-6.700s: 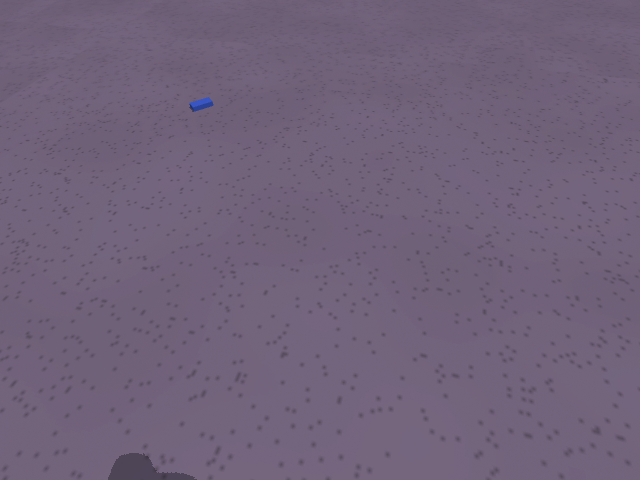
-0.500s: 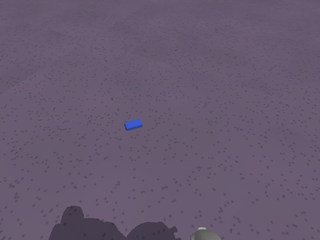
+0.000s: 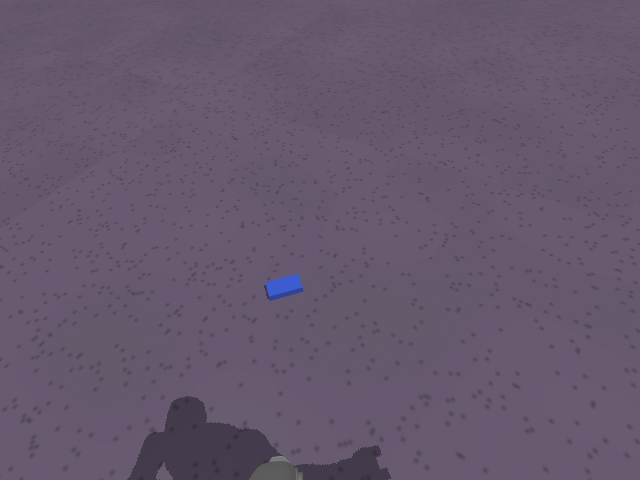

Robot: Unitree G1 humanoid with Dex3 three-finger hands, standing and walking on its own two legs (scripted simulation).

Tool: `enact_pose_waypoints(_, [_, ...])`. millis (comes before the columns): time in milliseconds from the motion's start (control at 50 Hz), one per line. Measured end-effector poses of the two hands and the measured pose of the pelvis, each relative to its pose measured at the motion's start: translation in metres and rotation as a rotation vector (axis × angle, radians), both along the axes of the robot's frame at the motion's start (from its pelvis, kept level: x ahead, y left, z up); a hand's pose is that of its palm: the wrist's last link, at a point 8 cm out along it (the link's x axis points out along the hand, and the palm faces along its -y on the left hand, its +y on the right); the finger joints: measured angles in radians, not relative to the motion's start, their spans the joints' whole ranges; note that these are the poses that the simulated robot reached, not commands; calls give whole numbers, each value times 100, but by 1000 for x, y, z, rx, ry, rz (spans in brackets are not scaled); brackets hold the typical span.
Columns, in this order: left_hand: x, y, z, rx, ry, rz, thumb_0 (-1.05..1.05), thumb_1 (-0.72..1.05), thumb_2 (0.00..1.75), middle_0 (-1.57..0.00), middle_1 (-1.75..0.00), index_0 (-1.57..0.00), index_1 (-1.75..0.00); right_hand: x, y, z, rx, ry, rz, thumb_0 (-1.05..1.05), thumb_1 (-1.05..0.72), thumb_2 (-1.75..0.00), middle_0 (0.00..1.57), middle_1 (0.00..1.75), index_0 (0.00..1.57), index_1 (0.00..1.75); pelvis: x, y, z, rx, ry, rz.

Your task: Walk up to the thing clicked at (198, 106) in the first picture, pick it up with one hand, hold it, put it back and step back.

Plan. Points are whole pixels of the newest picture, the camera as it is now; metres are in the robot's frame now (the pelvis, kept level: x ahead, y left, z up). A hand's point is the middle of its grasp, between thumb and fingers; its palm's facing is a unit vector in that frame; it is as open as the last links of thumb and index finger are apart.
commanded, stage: walk up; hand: left
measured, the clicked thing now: (284, 287) +0.90 +0.22 -0.76
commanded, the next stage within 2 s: none
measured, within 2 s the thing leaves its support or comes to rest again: neither
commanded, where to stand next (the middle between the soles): +0.54 +0.01 m, yaw +0 degrees
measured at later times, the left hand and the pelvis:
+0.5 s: hand (169, 402) +0.27 +0.28 -0.14, palm faces -0.08 -0.91 -0.41, open 7.4 cm; pelvis +0.19 +0.00 -0.01, yaw -1 degrees
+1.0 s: hand (177, 344) +0.38 +0.31 -0.17, palm faces -0.05 -0.93 -0.36, open 7.4 cm; pelvis +0.34 +0.03 -0.01, yaw +0 degrees
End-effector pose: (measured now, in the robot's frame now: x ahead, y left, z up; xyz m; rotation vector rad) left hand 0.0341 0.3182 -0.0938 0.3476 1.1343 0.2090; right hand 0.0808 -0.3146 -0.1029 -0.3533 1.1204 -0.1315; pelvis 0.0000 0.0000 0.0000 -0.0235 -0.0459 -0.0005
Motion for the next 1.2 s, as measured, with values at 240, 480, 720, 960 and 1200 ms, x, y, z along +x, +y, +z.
enact_pose_waypoints(240, [106, 30, -33, -33, 53, -23, 1, 91, 90, -20, -30, -20, -30, 83, 24, 17, -70, -72, -45, 0, -90, -90, 21, 30, 20, 30, 95, 27, -9, 28, -14, -7])
enact_pose_waypoints(480, [219, 8, -6, 21, 17, -82, 1, 90, 90, -20, -30, -20, -30, 120, -11, -10, -26, 42, -101, 0, -90, -90, 21, 30, 20, 30, 184, 0, -11, 49, 2, -23])
enact_pose_waypoints(720, [254, -8, 9, 43, 10, 0, 1, 90, 90, -20, -30, -21, -30, 254, -8, -13, 17, -1, -9, 0, -91, -90, 21, 30, 20, 30, 256, -10, -2, 21, -6, 0])
enact_pose_waypoints(960, [316, 32, -36, -4, 92, 9, 1, 90, 90, -20, -30, -20, -30, 347, 23, 6, -56, -110, -8, 0, -91, -90, 21, 30, 20, 30, 333, 28, -19, 24, -15, 3])
enact_pose_waypoints(1200, [424, 23, -15, 12, 43, -68, 1, 90, 90, -20, -30, -20, -30, 340, 14, -1, -52, 51, -94, 0, -90, -90, 21, 30, 20, 30, 396, 22, -7, 34, -8, -12])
